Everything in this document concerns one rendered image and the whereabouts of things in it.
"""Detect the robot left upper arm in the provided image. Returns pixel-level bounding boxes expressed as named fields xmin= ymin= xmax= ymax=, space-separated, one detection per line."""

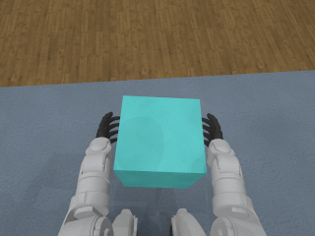
xmin=58 ymin=215 xmax=114 ymax=236

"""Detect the robot left forearm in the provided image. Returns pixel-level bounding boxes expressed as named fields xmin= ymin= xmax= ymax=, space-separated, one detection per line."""
xmin=57 ymin=137 xmax=113 ymax=236

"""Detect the carton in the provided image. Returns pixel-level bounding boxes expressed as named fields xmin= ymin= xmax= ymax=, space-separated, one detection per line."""
xmin=113 ymin=95 xmax=207 ymax=189

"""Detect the robot left thigh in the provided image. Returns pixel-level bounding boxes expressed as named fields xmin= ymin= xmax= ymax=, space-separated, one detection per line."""
xmin=112 ymin=213 xmax=138 ymax=236

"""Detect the robot right forearm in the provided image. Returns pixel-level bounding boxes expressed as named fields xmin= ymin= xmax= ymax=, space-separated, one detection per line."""
xmin=207 ymin=139 xmax=264 ymax=230

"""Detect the right robot hand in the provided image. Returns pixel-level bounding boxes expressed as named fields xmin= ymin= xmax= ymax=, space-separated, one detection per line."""
xmin=202 ymin=113 xmax=223 ymax=147

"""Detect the robot right thigh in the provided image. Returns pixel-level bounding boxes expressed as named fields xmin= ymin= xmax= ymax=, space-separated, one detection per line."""
xmin=171 ymin=212 xmax=207 ymax=236

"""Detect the robot thigh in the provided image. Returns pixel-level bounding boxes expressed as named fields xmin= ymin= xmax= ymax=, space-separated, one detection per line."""
xmin=171 ymin=212 xmax=207 ymax=236
xmin=112 ymin=213 xmax=138 ymax=236

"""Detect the robot right upper arm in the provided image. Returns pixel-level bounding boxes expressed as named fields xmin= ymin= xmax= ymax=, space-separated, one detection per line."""
xmin=210 ymin=215 xmax=267 ymax=236

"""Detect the left robot hand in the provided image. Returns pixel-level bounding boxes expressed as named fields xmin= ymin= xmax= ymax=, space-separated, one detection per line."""
xmin=95 ymin=111 xmax=120 ymax=144

